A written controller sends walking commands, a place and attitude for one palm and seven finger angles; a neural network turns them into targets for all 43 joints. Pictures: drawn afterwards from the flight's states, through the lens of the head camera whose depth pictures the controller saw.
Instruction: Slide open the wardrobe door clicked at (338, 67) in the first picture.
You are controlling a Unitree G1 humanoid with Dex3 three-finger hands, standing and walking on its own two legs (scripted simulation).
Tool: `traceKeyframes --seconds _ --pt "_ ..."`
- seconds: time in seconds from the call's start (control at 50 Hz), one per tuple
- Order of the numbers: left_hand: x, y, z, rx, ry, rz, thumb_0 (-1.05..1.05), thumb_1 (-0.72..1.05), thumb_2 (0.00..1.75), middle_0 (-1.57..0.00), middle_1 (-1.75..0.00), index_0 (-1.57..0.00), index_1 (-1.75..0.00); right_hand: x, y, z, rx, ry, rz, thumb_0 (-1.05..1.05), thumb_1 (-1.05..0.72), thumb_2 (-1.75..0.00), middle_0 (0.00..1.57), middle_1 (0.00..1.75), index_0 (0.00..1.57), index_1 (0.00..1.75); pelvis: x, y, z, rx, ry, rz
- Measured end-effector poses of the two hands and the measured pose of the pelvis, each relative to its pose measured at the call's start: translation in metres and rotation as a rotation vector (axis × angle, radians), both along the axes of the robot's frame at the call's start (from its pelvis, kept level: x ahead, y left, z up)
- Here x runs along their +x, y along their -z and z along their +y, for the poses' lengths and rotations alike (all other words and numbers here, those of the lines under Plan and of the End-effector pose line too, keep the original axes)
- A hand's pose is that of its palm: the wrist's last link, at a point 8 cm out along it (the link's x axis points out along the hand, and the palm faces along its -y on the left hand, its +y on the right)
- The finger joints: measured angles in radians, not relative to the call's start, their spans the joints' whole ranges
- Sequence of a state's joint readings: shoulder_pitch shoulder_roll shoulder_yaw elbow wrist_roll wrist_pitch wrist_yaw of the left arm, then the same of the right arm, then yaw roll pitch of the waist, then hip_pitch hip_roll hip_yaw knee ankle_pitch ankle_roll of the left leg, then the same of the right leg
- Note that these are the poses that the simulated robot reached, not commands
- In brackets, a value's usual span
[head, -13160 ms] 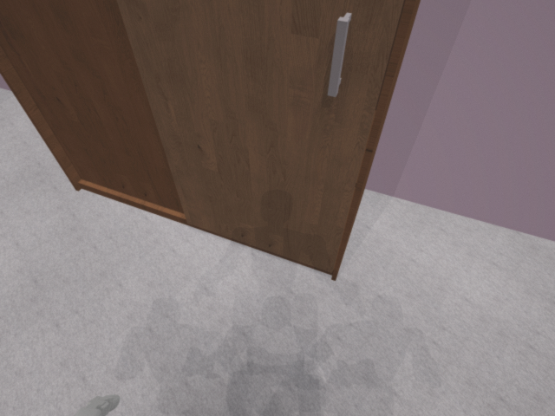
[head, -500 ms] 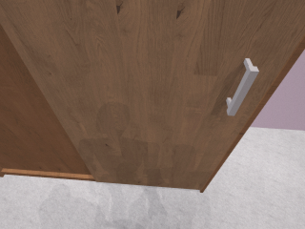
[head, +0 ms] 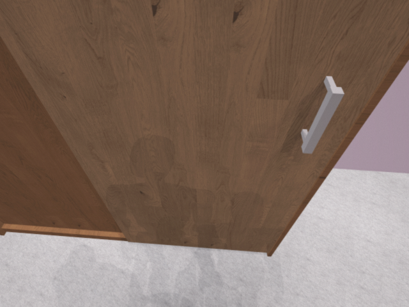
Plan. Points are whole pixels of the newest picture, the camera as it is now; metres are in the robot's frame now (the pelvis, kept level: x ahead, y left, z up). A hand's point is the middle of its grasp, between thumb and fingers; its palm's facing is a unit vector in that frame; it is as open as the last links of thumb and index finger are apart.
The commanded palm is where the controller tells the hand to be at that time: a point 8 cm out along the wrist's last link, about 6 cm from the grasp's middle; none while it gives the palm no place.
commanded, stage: raise the hand with hooked fingers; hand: right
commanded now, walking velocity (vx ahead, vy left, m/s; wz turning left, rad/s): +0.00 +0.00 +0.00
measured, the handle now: (317, 117) +0.44 -0.19 +0.15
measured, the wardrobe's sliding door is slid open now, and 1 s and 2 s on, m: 0.00 0.00 0.00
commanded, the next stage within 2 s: none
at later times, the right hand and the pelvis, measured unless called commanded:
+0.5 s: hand out of the picture +0.13 -0.22 -0.02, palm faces +0.18 +0.98 -0.02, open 9.0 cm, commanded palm +0.12 -0.27 +0.01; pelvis -0.03 +0.00 -0.06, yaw -4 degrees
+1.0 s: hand (378, 263) +0.20 -0.26 +0.06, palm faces +0.09 +0.99 -0.07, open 12.1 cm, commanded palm +0.16 -0.31 +0.08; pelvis -0.02 -0.02 -0.03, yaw -3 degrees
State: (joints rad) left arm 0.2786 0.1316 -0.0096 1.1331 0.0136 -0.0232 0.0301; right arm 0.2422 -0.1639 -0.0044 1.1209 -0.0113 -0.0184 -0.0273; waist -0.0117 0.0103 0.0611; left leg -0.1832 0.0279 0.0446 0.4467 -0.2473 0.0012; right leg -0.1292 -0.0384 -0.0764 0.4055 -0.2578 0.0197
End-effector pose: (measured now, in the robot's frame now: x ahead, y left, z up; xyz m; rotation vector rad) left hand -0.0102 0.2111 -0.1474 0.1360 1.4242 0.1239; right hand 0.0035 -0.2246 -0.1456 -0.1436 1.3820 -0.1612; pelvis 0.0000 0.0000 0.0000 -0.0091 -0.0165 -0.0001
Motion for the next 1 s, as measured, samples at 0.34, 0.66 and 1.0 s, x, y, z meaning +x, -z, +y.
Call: traceKeyframes --seconds 0.34,0.66,1.0 --pt "0.186 -0.075 0.043 0.149 0.153 -0.966 0.02 0.91 0.9 -0.2 -0.3 -0.2 -0.3 0.148 -0.141 -0.01 0.146 -0.164 -1.397 0.01 -0.71 -0.82 0.21 0.43 0.21 0.43 -0.029 0.049 -0.001 -0.004 0.018 0.134" --pt "0.174 -0.034 -0.026 0.001 0.245 -0.848 0.02 0.9 0.9 -0.2 -0.3 -0.2 -0.3 0.139 -0.168 -0.047 0.069 -0.182 -1.395 0.02 -0.33 -0.66 0.24 0.66 0.24 0.67 -0.035 0.054 -0.005 0.055 0.074 0.131" --pt "0.146 -0.055 0.014 0.129 0.172 -0.808 0.02 0.9 0.9 -0.2 -0.3 -0.2 -0.3 0.167 -0.212 -0.089 0.028 -0.136 -1.387 0.01 0.07 -0.49 0.27 0.92 0.27 0.92 -0.02 0.03 -0.017 0.038 0.051 0.082"
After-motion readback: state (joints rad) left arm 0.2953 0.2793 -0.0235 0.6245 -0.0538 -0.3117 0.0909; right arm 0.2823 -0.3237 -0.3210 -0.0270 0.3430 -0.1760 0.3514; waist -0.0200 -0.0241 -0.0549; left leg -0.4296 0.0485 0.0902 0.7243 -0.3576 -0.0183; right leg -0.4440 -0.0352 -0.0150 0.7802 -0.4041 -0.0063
